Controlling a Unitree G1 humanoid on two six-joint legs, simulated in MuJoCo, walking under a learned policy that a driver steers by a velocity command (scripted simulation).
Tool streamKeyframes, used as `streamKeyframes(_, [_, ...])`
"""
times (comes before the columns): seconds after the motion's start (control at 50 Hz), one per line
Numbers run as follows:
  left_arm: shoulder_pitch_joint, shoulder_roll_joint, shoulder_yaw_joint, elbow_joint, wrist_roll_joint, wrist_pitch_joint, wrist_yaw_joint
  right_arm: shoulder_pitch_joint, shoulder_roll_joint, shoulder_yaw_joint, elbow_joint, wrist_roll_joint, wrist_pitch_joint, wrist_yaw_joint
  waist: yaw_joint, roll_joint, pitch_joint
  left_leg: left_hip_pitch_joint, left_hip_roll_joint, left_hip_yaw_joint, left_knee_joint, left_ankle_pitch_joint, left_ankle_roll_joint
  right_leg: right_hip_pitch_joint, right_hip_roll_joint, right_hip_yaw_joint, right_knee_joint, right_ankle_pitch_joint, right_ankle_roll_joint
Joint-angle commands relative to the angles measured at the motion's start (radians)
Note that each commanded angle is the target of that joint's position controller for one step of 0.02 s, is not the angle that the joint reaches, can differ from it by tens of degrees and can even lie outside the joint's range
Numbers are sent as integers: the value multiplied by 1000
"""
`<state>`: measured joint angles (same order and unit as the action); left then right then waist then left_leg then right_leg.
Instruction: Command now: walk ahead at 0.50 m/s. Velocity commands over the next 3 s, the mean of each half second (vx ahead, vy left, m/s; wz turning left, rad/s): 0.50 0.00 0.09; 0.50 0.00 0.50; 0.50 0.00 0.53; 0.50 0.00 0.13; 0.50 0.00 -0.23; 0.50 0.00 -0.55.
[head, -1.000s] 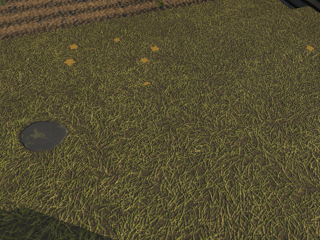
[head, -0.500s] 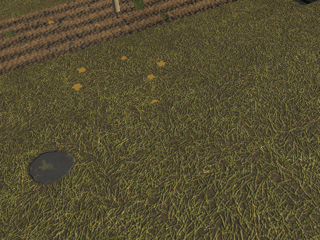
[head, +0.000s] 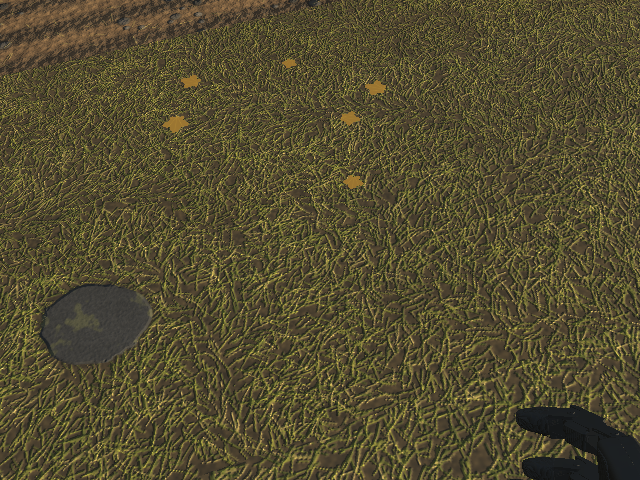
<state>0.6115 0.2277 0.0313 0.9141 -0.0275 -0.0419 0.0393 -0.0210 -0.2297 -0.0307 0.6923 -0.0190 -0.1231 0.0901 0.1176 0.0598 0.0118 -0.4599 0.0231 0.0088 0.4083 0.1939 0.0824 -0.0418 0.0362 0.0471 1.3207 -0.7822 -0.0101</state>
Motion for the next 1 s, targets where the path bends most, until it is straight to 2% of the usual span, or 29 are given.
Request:
streamKeyframes(0.02, [77, 117, 4, -76, -35, -78, -40, 618, -221, -69, 144, -14, 25, -37, -267, 279, -500, 1256, 387, -358, 387, 1081, 278, -864, 41, 253, 614, -20, 42])
streamKeyframes(0.04, [-16, 143, 6, -110, -48, -85, -43, 587, -209, -79, 133, -4, 44, -43, -281, 139, -529, 1218, 399, -442, 252, 577, 331, -948, -16, 217, 538, 25, 49])
streamKeyframes(0.06, [-81, 135, 0, -126, -40, -83, -33, 500, -202, -77, 123, 0, 55, -50, -230, -20, -468, 1023, 384, -490, 117, 179, 328, -926, -86, 131, 432, 120, 41])
streamKeyframes(0.08, [-138, 127, 7, -127, -28, -75, -12, 408, -185, -67, 104, 2, 52, -64, -189, -86, -356, 767, 410, -557, 18, 67, 339, -895, -105, 93, 433, 257, 44])
streamKeyframes(0.1, [-162, 163, 19, -138, -6, -57, -1, 311, -180, -55, 80, 6, 34, -61, -120, -131, -250, 516, 417, -576, -66, -7, 323, -808, -141, 94, 292, 369, 29])
streamKeyframes(0.12, [-185, 128, 24, -129, 2, -32, 7, 220, -168, -49, 84, 9, 26, -59, -55, -113, -103, 245, 349, -450, -122, 73, 277, -689, -176, 82, 109, 423, 47])
streamKeyframes(0.16, [-272, 59, 9, -158, 25, -28, 2, 206, -124, -37, 103, 11, 21, -55, -66, -7, 5, 53, 203, -233, -170, 170, 204, -561, -191, 47, -222, 529, 63])
streamKeyframes(0.2, [-341, 28, 0, -173, 29, -51, -18, 233, -126, -37, 124, 15, 21, -79, -83, 48, -26, 35, 107, -95, -165, 237, 157, -402, -142, -1, -499, 753, 47])
streamKeyframes(0.24, [-399, 29, -1, -179, 23, -54, -35, 290, -167, -51, 151, 36, 27, -88, -113, 45, -64, 167, 127, -96, -168, 202, 146, -384, -108, -10, -629, 861, 35])
streamKeyframes(0.3, [-537, 78, 10, -225, 24, -48, -52, 371, -173, -55, 188, 59, 50, -86, -160, -4, -11, 308, 178, -153, -149, 27, 129, -446, -97, -6, -735, 841, -9])
streamKeyframes(0.34, [-574, 97, 21, -247, 26, -52, -64, 420, -183, -56, 214, 52, 71, -87, -157, -13, 35, 357, 202, -197, -119, -54, 119, -451, -87, -8, -788, 780, -31])
streamKeyframes(0.38, [-505, 143, 46, -239, 29, -63, -69, 408, -206, -61, 211, 48, 81, -95, -102, -29, 6, 371, 177, -204, -21, 2, 96, -316, -64, -23, -844, 768, -58])
streamKeyframes(0.4, [-374, 188, 67, -208, 35, -66, -63, 398, -183, -50, 197, 38, 81, -92, -48, -53, -86, 313, 110, -169, 145, -8, 70, -116, -98, 8, -820, 805, -93])
streamKeyframes(0.42, [-250, 255, 87, -204, 39, -65, -58, 438, -118, -26, 174, 20, 75, -89, -17, -176, -223, 91, 3, -110, 436, -278, 19, 185, -284, 218, -803, 786, -183])
streamKeyframes(0.44, [-181, 261, 93, -183, 29, -54, -64, 502, -63, -9, 166, 39, 66, -88, -15, -367, -330, -161, -86, -81, 717, -751, -17, 350, -440, 566, -937, 521, -289])
streamKeyframes(0.46, [-203, 186, 73, -186, 20, -54, -62, 444, -171, -38, 169, 58, 65, -88, -3, -253, -226, -257, -48, -154, 821, -760, -14, 275, -425, 588, -996, 377, -253])
streamKeyframes(0.48, [-275, 159, 62, -198, 26, -55, -59, 378, -199, -52, 149, 64, 69, -91, -19, -192, -116, -278, -13, -149, 844, -667, -13, 150, -404, 469, -1023, 421, -217])
streamKeyframes(0.52, [-401, 118, 50, -206, 36, -63, -64, 362, -164, -59, 146, 45, 91, -102, -85, -143, -30, -188, 49, -151, 767, -549, -32, -52, -346, 275, -1078, 629, -187])
streamKeyframes(0.56, [-446, 95, 48, -196, 37, -75, -67, 384, -134, -62, 147, 50, 116, -108, -123, -161, -21, -100, 80, -140, 694, -518, -44, -132, -310, 162, -1127, 686, -170])
streamKeyframes(0.6, [-423, 121, 62, -169, 40, -85, -58, 332, -131, -68, 117, 51, 126, -116, -117, -150, -9, -132, 87, -138, 626, -451, -45, -123, -303, 88, -1164, 718, -174])
streamKeyframes(0.66, [-379, 160, 82, -128, 46, -78, -42, 282, -94, -61, 74, 26, 128, -107, -115, -117, -33, -152, 86, -120, 548, -319, -61, -74, -302, -17, -1149, 876, -185])
streamKeyframes(0.68, [-385, 166, 84, -137, 52, -79, -40, 294, -102, -66, 79, 26, 125, -100, -121, -94, -55, -120, 76, -89, 578, -234, -69, -84, -288, -67, -1127, 890, -188])
streamKeyframes(0.7, [-368, 176, 90, -128, 58, -87, -42, 315, -119, -74, 87, 27, 128, -88, -122, -96, -77, -136, 91, -111, 640, -200, -69, -54, -333, -56, -1085, 933, -201])
streamKeyframes(0.8, [-276, 162, 93, -99, 34, -74, -42, 171, -137, -90, 19, 39, 147, -68, -61, -120, 36, -361, 90, -134, 628, -199, -59, 55, -356, -73, -1020, 758, -186])
streamKeyframes(0.84, [-174, 143, 96, -64, 24, -69, -11, 65, -127, -94, -20, 57, 134, -57, -14, -158, 91, -598, 106, -233, 606, -254, -56, 246, -432, -12, -977, 666, -155])
streamKeyframes(0.9, [-137, 151, 104, -62, 33, -66, 13, -18, -106, -91, -55, 53, 114, -43, 9, -157, 133, -685, 109, -214, 593, -263, -56, 271, -480, -26, -932, 653, -137])
streamKeyframes(0.92, [-231, 150, 98, -91, 36, -64, 27, -9, -119, -94, -60, 58, 115, -28, -32, -121, 172, -565, 129, -213, 428, -93, -66, 109, -448, -112, -916, 578, -98])
streamKeyframes(0.96, [-255, 166, 103, -103, 38, -55, 31, -6, -53, -71, -39, 40, 114, -4, -13, -107, 124, -228, 85, -67, 283, 177, -64, -106, -377, -258, -867, 458, -38])
streamKeyframes(1.0, [-250, 185, 110, -104, 22, -47, 14, 1, -42, -66, -15, 64, 118, 7, -4, -97, 134, -51, 50, -19, 237, 219, -62, -189, -368, -310, -837, 409, -12])
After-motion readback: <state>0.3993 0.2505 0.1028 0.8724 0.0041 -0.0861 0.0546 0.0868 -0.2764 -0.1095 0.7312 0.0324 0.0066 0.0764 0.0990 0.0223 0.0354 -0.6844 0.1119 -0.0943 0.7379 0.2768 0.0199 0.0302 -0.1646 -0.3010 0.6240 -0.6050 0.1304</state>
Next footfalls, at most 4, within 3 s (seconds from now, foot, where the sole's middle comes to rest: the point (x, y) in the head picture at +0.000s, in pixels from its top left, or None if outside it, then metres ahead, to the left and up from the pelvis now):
0.40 right None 0.41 -0.11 -0.78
1.12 left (232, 402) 0.64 0.35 -0.95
1.54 right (250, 282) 0.99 0.37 -0.95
2.04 left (133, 277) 0.97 0.71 -0.95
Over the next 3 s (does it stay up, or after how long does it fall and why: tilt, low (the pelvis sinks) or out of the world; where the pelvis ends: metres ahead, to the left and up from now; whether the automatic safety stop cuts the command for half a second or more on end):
stays up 1.41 0.84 -0.35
